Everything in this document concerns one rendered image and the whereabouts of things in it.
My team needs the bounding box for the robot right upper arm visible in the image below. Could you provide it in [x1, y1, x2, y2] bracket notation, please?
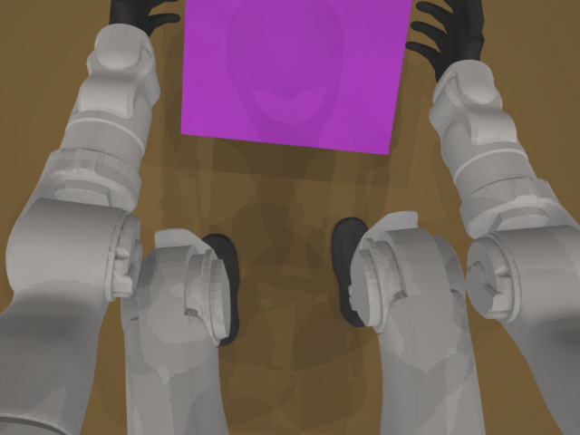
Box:
[465, 225, 580, 435]

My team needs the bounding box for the right robot foot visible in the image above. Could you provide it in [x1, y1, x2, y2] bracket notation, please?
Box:
[331, 217, 369, 327]

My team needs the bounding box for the right robot hand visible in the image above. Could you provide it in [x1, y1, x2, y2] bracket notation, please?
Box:
[405, 0, 485, 83]

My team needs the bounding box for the left robot hand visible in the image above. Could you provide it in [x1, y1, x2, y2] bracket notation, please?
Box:
[109, 0, 180, 38]

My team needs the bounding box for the robot right shin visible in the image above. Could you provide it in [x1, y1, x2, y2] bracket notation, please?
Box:
[348, 210, 466, 320]

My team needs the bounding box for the right robot forearm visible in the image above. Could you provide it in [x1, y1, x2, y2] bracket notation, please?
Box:
[429, 60, 580, 240]

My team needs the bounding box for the carton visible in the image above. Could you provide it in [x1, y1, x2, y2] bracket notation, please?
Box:
[181, 0, 412, 155]

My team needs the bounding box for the left robot forearm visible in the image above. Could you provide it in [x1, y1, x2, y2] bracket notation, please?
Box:
[5, 24, 160, 290]

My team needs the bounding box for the robot left upper arm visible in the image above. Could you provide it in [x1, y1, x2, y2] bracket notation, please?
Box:
[0, 198, 142, 435]

